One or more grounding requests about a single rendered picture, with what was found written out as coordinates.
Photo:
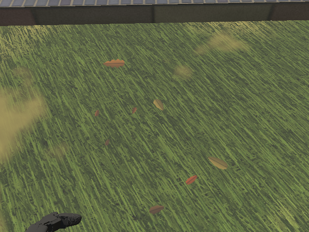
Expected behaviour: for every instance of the left robot hand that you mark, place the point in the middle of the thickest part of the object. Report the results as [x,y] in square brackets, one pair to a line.
[54,221]

